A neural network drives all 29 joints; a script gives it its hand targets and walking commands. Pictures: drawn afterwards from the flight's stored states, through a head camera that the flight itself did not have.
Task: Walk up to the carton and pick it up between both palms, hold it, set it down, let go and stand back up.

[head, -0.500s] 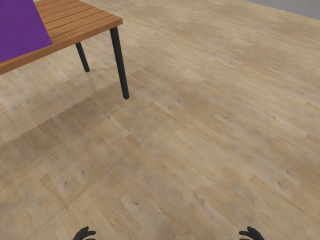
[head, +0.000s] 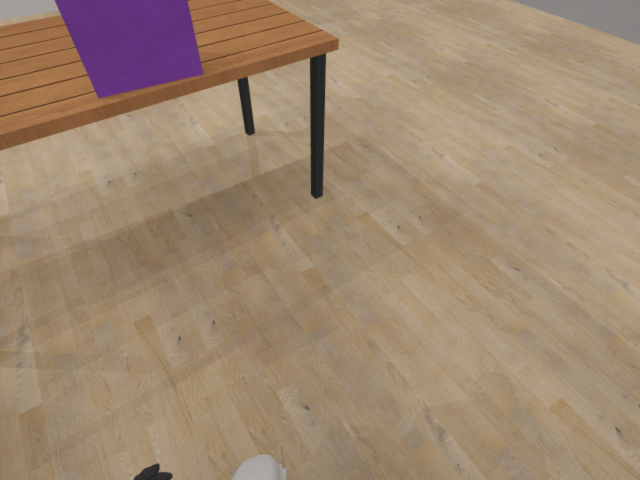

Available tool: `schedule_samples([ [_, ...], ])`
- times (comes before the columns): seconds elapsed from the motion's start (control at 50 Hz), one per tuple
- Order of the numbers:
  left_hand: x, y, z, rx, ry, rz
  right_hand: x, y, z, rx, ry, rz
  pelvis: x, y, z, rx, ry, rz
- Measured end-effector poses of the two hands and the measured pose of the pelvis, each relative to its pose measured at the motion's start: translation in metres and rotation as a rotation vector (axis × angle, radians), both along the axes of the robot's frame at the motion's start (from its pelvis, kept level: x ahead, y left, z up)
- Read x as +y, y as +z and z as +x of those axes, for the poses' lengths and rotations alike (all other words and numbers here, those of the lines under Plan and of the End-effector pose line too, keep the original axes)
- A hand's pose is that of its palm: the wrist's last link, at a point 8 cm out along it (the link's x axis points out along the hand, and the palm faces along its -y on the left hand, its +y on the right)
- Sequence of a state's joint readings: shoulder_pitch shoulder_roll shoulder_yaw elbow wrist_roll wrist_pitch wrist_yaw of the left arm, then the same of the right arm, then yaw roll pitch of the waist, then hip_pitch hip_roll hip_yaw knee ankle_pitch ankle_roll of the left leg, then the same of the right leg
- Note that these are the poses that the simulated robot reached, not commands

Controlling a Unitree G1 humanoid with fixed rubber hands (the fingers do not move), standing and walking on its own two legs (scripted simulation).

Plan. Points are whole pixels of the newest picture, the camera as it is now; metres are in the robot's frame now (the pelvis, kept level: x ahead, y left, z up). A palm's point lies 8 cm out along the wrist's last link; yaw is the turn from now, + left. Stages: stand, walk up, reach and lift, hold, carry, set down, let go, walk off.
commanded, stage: walk up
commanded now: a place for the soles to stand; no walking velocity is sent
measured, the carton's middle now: (128, 21) +1.15 +0.55 +0.09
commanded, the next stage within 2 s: none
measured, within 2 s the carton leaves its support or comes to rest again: neither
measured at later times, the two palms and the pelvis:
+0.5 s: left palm (123, 440) +0.19 +0.29 -0.11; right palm (481, 426) +0.23 -0.22 -0.14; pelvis +0.16 +0.03 -0.02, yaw +13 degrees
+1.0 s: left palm (100, 395) +0.26 +0.36 -0.13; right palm (386, 258) +0.52 -0.10 -0.09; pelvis +0.33 +0.10 -0.01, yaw +26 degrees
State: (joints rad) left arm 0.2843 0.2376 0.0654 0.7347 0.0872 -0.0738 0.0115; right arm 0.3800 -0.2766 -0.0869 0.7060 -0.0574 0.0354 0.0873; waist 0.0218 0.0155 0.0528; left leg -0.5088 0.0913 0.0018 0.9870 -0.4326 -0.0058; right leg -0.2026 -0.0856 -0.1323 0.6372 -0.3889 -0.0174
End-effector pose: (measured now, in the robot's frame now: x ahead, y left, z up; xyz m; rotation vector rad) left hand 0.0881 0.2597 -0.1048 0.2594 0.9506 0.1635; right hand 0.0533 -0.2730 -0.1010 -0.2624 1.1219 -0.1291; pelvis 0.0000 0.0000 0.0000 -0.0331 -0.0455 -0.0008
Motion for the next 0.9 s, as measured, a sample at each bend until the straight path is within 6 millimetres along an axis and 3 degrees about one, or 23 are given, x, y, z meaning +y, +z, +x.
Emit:
schedule_samples([
  [0.1,0.056,-0.025,-0.01,0.065,0.089,0.018,0.019,0.003,0.05,-0.09,0.064,-0.052,0.029,-0.017,0.028,-0.021,0.07,0.02],
  [0.16,0.074,-0.036,0.0,0.096,0.107,0.001,0.031,-0.004,0.066,-0.108,0.06,-0.084,0.039,-0.026,0.041,-0.025,0.092,0.054],
  [0.22,0.075,-0.031,0.024,0.073,0.09,-0.021,0.043,-0.004,0.074,-0.066,0.07,-0.098,0.042,-0.021,0.057,-0.027,0.106,0.069],
  [0.3,0.062,-0.015,0.058,0.021,0.072,-0.058,0.056,-0.003,0.09,-0.037,0.079,-0.067,0.043,-0.01,0.082,-0.021,0.124,0.07],
  [0.42,0.039,0.002,0.104,-0.049,0.09,-0.061,0.054,-0.021,0.132,0.008,0.094,0.0,0.035,-0.009,0.132,-0.012,0.177,0.051],
  [0.48,0.035,-0.001,0.11,-0.083,0.139,-0.018,0.052,-0.037,0.167,0.04,0.155,0.007,0.03,-0.021,0.156,-0.008,0.218,0.033],
  [0.58,0.036,-0.005,0.085,0.032,0.283,-0.007,0.068,-0.035,0.245,0.021,0.28,0.016,0.038,-0.015,0.187,-0.025,0.285,0.01],
  [0.66,0.042,-0.004,0.063,0.127,0.38,-0.022,0.096,-0.017,0.311,-0.045,0.359,0.037,0.049,-0.005,0.211,-0.026,0.342,0.0],
  [0.76,0.06,-0.015,0.047,0.221,0.483,-0.049,0.146,0.004,0.391,-0.144,0.469,0.033,0.07,-0.005,0.246,-0.022,0.404,0.007],
  [0.84,0.078,-0.038,0.056,0.287,0.5,-0.079,0.176,0.005,0.439,-0.243,0.517,0.0,0.092,-0.021,0.274,-0.02,0.436,0.036],
  [0.9,0.091,-0.043,0.09,0.282,0.48,-0.094,0.183,0.007,0.453,-0.227,0.508,-0.03,0.098,-0.021,0.294,-0.021,0.446,0.055],
])
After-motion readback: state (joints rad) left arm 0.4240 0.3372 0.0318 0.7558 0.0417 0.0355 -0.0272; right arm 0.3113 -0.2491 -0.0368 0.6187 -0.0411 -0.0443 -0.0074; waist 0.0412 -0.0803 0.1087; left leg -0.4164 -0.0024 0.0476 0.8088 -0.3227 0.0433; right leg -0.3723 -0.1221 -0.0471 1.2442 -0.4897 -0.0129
